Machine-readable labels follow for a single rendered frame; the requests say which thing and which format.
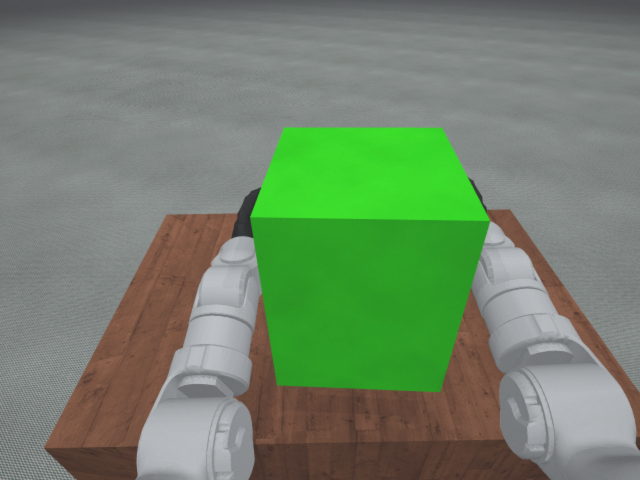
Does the robot left hand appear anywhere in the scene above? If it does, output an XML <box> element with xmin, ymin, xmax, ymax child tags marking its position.
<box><xmin>231</xmin><ymin>187</ymin><xmax>261</xmax><ymax>239</ymax></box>

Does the robot right forearm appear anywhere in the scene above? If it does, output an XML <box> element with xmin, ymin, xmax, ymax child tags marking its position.
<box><xmin>471</xmin><ymin>221</ymin><xmax>636</xmax><ymax>443</ymax></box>

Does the robot left upper arm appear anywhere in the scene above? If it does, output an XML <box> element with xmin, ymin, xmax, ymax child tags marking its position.
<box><xmin>135</xmin><ymin>397</ymin><xmax>255</xmax><ymax>480</ymax></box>

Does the carton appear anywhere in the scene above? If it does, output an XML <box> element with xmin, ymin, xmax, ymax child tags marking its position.
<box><xmin>250</xmin><ymin>128</ymin><xmax>490</xmax><ymax>392</ymax></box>

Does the pedestal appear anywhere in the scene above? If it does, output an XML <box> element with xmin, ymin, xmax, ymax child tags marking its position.
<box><xmin>44</xmin><ymin>209</ymin><xmax>640</xmax><ymax>480</ymax></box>

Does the robot right upper arm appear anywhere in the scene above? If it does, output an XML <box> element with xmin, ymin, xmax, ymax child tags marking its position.
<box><xmin>499</xmin><ymin>362</ymin><xmax>640</xmax><ymax>480</ymax></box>

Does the robot left forearm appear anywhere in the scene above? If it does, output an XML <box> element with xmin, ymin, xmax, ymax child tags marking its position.
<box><xmin>137</xmin><ymin>236</ymin><xmax>262</xmax><ymax>473</ymax></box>

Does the robot right hand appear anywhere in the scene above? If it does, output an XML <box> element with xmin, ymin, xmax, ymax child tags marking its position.
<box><xmin>467</xmin><ymin>176</ymin><xmax>488</xmax><ymax>215</ymax></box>

